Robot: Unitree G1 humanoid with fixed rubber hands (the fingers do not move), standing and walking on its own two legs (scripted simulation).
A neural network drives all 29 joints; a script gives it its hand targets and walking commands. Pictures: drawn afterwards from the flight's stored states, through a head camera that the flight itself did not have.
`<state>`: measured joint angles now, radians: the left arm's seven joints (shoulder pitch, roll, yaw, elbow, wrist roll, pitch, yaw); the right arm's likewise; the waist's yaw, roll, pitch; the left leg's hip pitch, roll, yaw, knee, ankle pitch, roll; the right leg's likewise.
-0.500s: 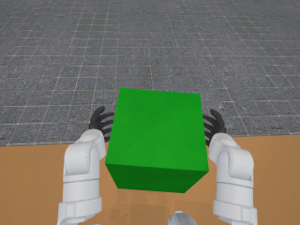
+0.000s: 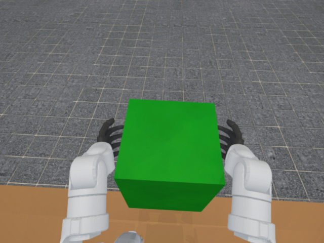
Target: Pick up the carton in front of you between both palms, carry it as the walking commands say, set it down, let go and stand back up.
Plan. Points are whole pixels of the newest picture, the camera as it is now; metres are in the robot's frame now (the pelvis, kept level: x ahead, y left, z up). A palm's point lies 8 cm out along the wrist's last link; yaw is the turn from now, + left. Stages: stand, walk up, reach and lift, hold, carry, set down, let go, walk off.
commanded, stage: carry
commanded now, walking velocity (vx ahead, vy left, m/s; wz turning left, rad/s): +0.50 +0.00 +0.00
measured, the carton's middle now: (168, 159) +0.33 +0.01 +0.00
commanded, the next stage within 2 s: none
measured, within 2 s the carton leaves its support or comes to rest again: neither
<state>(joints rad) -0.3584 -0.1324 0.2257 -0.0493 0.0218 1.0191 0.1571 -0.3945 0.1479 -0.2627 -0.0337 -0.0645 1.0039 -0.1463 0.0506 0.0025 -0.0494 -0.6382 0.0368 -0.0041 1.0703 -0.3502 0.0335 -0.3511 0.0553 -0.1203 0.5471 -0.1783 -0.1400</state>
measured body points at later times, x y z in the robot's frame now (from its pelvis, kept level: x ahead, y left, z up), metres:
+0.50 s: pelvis +0.32 +0.05 -0.04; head +0.34 +0.06 +0.41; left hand +0.66 +0.17 +0.03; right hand +0.64 -0.13 +0.04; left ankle +0.32 +0.09 -0.77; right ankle +0.30 -0.09 -0.69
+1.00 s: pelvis +0.63 -0.01 -0.06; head +0.65 -0.02 +0.39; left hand +0.95 +0.16 +0.01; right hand +0.97 -0.15 +0.01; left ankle +0.59 +0.13 -0.70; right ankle +0.65 -0.06 -0.79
